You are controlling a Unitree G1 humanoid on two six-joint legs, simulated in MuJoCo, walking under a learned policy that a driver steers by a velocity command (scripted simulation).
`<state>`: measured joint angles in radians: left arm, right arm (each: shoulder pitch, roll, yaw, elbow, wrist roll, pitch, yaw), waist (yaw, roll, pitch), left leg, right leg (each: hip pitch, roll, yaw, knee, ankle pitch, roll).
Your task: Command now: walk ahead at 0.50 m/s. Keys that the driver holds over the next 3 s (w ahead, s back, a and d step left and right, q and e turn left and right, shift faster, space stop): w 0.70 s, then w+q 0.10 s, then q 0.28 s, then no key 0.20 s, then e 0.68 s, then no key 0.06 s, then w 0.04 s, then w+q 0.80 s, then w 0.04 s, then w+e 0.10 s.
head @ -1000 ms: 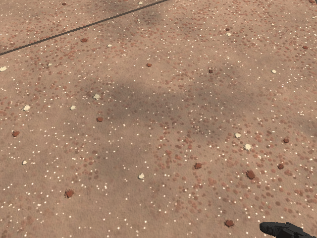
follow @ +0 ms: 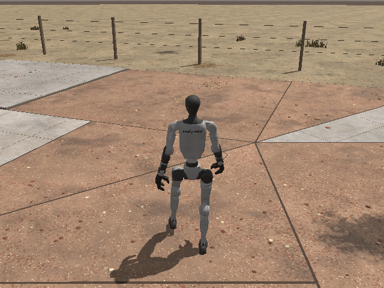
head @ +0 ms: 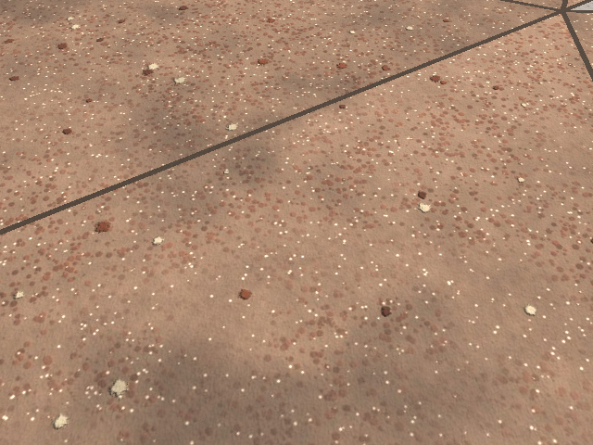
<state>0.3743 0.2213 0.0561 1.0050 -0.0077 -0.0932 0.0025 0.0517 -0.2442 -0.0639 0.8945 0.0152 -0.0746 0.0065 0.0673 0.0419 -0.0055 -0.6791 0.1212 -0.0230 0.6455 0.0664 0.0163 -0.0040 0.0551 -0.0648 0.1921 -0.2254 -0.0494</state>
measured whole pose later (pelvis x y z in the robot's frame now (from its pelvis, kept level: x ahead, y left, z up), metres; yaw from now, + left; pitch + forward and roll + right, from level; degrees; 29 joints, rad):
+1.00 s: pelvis +0.55 -0.01 +0.00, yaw +6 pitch +1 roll -1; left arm 0.24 0.22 0.06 0.97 0.03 -0.09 0.01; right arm 0.17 -0.27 -0.09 0.91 0.02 -0.04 -0.02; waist 0.02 0.04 0.05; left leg -0.67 0.09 -0.05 0.96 -0.16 0.01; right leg -0.15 0.02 -0.17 0.30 -0.17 -0.06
